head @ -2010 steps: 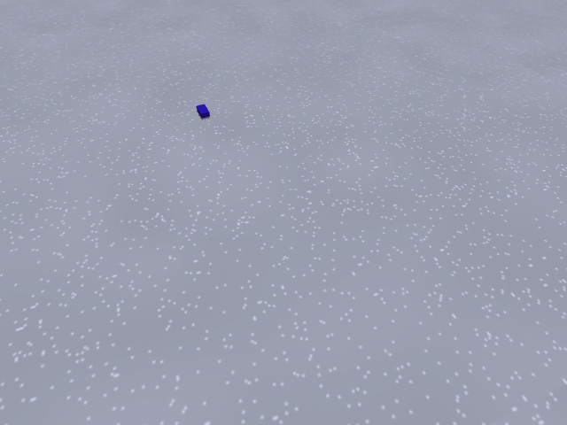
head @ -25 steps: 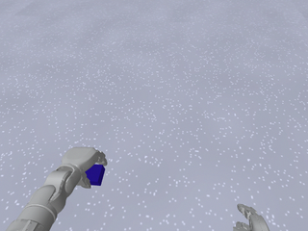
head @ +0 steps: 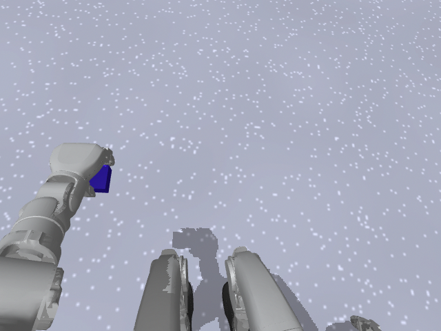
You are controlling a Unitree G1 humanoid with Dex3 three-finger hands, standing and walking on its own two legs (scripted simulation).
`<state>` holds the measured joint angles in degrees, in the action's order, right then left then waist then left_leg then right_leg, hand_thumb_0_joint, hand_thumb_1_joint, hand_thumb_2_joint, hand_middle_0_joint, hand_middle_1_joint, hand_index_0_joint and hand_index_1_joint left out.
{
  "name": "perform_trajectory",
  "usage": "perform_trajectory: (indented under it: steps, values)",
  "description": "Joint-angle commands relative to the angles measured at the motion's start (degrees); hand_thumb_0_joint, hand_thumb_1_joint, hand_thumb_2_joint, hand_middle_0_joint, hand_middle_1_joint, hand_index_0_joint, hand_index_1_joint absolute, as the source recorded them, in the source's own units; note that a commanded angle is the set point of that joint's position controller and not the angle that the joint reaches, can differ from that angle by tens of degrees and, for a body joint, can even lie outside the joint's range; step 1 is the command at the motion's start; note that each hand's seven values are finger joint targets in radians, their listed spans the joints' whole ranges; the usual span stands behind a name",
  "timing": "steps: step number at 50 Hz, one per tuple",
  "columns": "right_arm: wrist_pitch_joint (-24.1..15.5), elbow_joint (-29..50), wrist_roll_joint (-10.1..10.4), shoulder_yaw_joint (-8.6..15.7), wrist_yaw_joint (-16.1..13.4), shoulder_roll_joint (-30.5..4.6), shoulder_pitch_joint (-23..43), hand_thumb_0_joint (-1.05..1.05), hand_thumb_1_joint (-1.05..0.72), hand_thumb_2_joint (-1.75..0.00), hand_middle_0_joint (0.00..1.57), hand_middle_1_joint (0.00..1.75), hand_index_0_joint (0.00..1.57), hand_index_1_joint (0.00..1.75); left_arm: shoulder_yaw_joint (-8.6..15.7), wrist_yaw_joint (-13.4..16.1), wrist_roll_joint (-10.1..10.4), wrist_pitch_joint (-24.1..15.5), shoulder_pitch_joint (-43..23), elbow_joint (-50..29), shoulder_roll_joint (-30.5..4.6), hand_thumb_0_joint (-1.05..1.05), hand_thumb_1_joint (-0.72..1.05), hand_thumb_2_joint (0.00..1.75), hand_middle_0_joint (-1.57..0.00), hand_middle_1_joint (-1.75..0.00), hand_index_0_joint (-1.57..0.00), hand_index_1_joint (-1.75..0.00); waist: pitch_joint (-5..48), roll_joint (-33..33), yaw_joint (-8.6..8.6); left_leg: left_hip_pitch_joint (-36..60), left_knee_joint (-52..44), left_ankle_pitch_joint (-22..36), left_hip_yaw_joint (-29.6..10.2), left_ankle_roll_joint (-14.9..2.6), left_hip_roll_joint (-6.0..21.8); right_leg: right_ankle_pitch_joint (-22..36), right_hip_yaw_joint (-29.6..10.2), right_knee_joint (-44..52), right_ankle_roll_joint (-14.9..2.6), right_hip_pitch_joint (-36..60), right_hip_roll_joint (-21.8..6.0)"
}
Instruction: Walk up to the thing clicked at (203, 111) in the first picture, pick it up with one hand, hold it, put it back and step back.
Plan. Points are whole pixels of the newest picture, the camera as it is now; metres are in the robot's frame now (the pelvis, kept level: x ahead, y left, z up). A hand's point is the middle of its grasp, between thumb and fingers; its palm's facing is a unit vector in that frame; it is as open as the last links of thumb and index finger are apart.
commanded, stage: crouch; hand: left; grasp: from above
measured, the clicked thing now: (85, 178) +0.44 +0.25 -0.14
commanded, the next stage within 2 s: lower in 1.20 s
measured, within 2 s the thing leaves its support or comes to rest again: neither
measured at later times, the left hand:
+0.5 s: hand (107, 193) +0.46 +0.26 -0.31, palm faces -0.46 +0.03 -0.89, open 7.9 cm
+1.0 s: hand (115, 197) +0.47 +0.26 -0.39, palm faces -0.47 +0.00 -0.88, open 7.8 cm
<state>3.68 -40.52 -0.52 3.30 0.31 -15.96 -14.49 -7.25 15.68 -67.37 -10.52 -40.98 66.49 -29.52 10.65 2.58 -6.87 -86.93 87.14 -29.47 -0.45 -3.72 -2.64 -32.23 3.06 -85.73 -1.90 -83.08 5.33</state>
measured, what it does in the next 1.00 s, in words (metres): lowers itself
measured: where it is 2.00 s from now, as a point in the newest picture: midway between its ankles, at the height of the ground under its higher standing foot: (210, 327)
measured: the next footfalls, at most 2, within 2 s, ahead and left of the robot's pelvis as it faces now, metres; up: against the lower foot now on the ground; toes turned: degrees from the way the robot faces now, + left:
none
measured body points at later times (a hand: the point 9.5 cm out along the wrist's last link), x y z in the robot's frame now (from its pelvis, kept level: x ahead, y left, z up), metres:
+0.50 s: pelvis +0.00 +0.00 -0.15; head +0.23 +0.05 +0.23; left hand +0.48 +0.25 -0.26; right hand +0.06 -0.27 -0.27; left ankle +0.08 +0.08 -0.55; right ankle +0.06 -0.10 -0.55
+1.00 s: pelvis -0.01 +0.00 -0.21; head +0.25 +0.06 +0.16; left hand +0.49 +0.26 -0.34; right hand +0.03 -0.28 -0.30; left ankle +0.08 +0.08 -0.55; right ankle +0.06 -0.10 -0.55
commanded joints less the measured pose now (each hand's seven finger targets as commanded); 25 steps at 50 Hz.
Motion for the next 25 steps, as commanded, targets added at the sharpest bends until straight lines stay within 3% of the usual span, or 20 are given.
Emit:
perform_trajectory:
  steps: [1, 6, 8, 10, 12, 16, 18, 20, 21, 23, 25]
  values:
    - [-2.9, 4.0, -0.3, 3.5, -0.6, -10.5, -5.2, 0.0, -0.9, -0.9, 0.2, 0.3, 0.2, 0.3, 4.7, 1.8, 0.3, -1.0, -22.3, -7.6, -14.8, 0.0, 0.65, 0.07, -1.03, -0.15, -1.07, -0.11, 33.4, 5.3, -0.66, 20.4, -5.3, 1.8, -5.3, 1.95, 1.0, 3.8, -1.9, 5.7, -1.62, 3.0, -0.7]
    - [-4.0, 3.1, -1.1, 2.8, 0.2, -10.8, -5.1, 0.0, -0.9, -0.9, 0.2, 0.3, 0.2, 0.3, 7.2, 3.5, -1.7, -4.1, -26.2, -4.4, -19.2, 0.0, 0.66, 0.06, -1.03, -0.14, -1.08, -0.09, 30.9, 5.0, -2.07, 10.4, 0.3, -6.9, -6.2, 1.82, 0.4, -4.0, -1.7, 0.1, -1.74, -5.4, -0.5]
    - [-4.2, 2.4, -1.5, 2.2, 0.5, -11.2, -4.9, 0.0, -0.9, -0.9, 0.2, 0.3, 0.2, 0.3, 7.7, 4.3, -3.0, -5.0, -26.0, -0.9, -20.1, 0.0, 0.68, 0.04, -1.03, -0.14, -1.09, -0.09, 29.4, 5.9, -2.57, 8.2, 2.0, -8.1, -7.3, 2.01, 0.6, -4.3, -0.9, -2.8, -1.59, -10.0, -0.8]
    - [-4.5, 1.9, -1.9, 1.9, 1.1, -11.3, -5.3, 0.0, -0.9, -0.9, 0.2, 0.3, 0.2, 0.3, 8.1, 4.9, -3.9, -6.1, -28.2, -1.3, -21.5, 0.0, 0.7, 0.05, -1.06, -0.12, -1.11, -0.08, 32.0, 6.2, -3.05, 6.8, 5.5, -6.0, -6.2, 1.67, 0.6, -3.2, -0.9, -4.4, -1.6, -11.6, -0.6]
    - [-4.8, 1.9, -2.4, 1.2, 1.6, -11.1, -5.5, 0.0, -0.9, -0.9, 0.2, 0.3, 0.2, 0.3, 9.7, 5.7, -4.7, -6.7, -29.9, -1.7, -23.9, 0.0, 0.72, 0.07, -1.08, -0.14, -1.13, -0.09, 35.5, 9.1, -2.18, 6.3, 8.3, -3.0, -5.7, 1.76, 0.4, -1.2, -0.6, -7.3, -1.73, -13.4, -0.6]
    - [-5.1, 0.9, -3.6, 0.4, 2.7, -10.9, -6.4, 0.0, -0.9, -0.9, 0.2, 0.3, 0.2, 0.3, 10.4, 7.3, -5.6, -6.6, -28.9, 2.4, -23.4, 0.0, 0.81, 0.1, -1.15, -0.15, -1.19, -0.11, 36.9, 11.5, -2.64, 6.7, 12.1, 0.8, -5.9, 1.85, 1.0, 1.0, 0.3, -10.8, -1.66, -17.4, -0.6]
    - [-5.0, 0.9, -3.7, 0.8, 3.1, -10.6, -7.0, 0.0, -0.91, -0.9, 0.2, 0.3, 0.2, 0.3, 10.8, 7.4, -5.9, -6.5, -30.5, 0.7, -24.5, 0.0, 0.82, 0.11, -1.17, -0.14, -1.21, -0.1, 41.2, 13.7, -2.38, 8.7, 14.3, 4.3, -5.4, 1.72, 1.0, 3.5, 0.5, -12.3, -1.74, -17.4, -0.2]
    - [-4.8, 0.6, -4.1, 0.8, 3.8, -10.1, -7.5, 0.0, -0.91, -0.9, 0.2, 0.3, 0.2, 0.3, 9.7, 7.0, -5.7, -6.3, -29.8, 1.1, -22.5, 0.0, 0.87, 0.12, -1.2, -0.16, -1.25, -0.12, 41.1, 14.1, -3.21, 9.0, 16.0, 7.7, -5.8, 1.76, 1.1, 5.3, 1.0, -13.6, -1.59, -17.9, -0.2]
    - [-4.8, 0.2, -4.2, 1.2, 3.9, -10.7, -7.6, 0.0, -0.91, -0.9, 0.2, 0.3, 0.2, 0.3, 10.7, 7.0, -5.7, -6.3, -32.4, -1.5, -24.2, 0.0, 0.89, 0.13, -1.22, -0.16, -1.26, -0.11, 43.1, 14.9, -2.88, 9.9, 16.5, 8.2, -6.6, 1.99, 1.5, 5.4, 1.3, -14.7, -1.61, -19.3, -0.3]
    - [-4.7, 0.1, -4.4, 1.4, 4.3, -10.4, -7.4, 0.0, -0.92, -0.9, 0.2, 0.3, 0.2, 0.3, 9.9, 6.4, -5.1, -6.1, -29.7, 0.8, -22.5, 0.0, 0.92, 0.14, -1.24, -0.17, -1.28, -0.13, 41.0, 14.6, -3.3, 11.0, 17.4, 10.0, -8.0, 2.28, 1.9, 4.7, 1.8, -16.0, -1.5, -22.3, -0.2]
    - [-4.6, -0.2, -4.5, 1.7, 4.7, -10.7, -7.7, 0.0, -0.92, -0.91, 0.2, 0.3, 0.2, 0.3, 11.0, 6.3, -4.9, -6.5, -30.7, -1.3, -24.2, 0.0, 0.92, 0.13, -1.24, -0.16, -1.28, -0.12, 42.2, 16.3, -2.95, 11.7, 18.4, 12.1, -8.4, 2.61, 2.0, 5.4, 2.1, -17.3, -1.51, -22.9, -0.1]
